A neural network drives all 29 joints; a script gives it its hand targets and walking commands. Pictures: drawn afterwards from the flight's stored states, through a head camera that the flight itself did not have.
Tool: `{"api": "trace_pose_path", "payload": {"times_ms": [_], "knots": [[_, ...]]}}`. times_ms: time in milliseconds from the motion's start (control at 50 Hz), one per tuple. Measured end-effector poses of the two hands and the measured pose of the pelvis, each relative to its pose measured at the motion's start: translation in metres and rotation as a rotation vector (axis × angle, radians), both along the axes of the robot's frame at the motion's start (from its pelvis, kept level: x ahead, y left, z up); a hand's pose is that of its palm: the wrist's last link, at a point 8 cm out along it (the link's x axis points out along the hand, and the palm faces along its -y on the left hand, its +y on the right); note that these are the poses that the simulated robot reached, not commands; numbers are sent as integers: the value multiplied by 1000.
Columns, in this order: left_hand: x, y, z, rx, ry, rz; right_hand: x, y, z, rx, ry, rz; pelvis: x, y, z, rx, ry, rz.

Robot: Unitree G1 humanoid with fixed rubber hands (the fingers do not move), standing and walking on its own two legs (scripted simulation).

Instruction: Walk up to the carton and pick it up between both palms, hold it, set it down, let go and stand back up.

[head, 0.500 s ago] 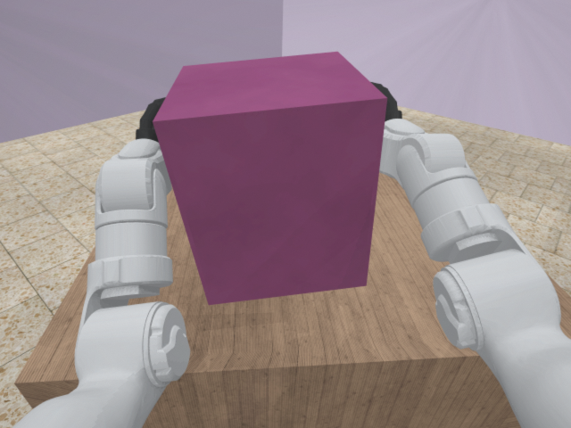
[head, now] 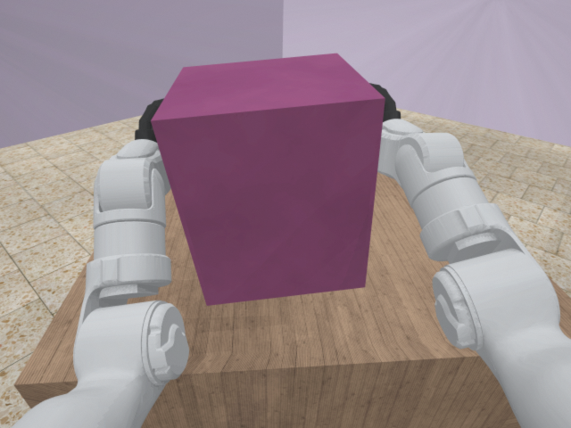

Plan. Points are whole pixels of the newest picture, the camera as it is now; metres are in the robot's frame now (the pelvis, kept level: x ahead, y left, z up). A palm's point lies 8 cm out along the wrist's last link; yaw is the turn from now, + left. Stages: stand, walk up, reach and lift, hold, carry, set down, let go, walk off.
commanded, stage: hold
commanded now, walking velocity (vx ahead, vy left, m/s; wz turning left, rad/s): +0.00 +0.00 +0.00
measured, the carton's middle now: (273, 176) +0.37 +0.00 +0.27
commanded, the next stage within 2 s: none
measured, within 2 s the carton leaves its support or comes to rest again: neither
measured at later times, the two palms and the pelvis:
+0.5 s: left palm (147, 156) +0.38 +0.16 +0.30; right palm (381, 138) +0.37 -0.14 +0.31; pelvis +0.00 +0.00 +0.00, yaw +0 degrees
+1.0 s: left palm (152, 160) +0.38 +0.16 +0.29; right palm (385, 141) +0.37 -0.14 +0.31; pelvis +0.00 +0.00 +0.00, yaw +0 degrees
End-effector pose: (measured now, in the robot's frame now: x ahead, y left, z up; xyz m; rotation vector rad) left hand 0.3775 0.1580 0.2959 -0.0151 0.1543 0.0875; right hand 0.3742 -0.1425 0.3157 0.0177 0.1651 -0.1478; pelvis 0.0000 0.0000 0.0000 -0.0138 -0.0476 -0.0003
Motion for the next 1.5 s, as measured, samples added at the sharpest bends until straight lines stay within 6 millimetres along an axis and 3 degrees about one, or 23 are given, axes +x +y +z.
{"api": "trace_pose_path", "payload": {"times_ms": [580, 880, 1220, 1500], "knots": [[0, 5, 2, 6, 1, 8, 1, 5, 0, 1, 6, 6, -2, 3, 0, -2, 11, 5], [1, -1, -7, 11, 2, 3, 2, -1, -6, -6, 10, 6, 3, 1, 0, -2, 2, 3], [-4, 0, 6, 2, -13, 8, -3, 0, 3, -2, -3, 6, 0, -1, 0, -1, -1, 3], [-5, 1, 0, 5, -7, -2, -5, 1, 1, -1, 5, 0, -2, 1, 0, -4, 4, 1]]}}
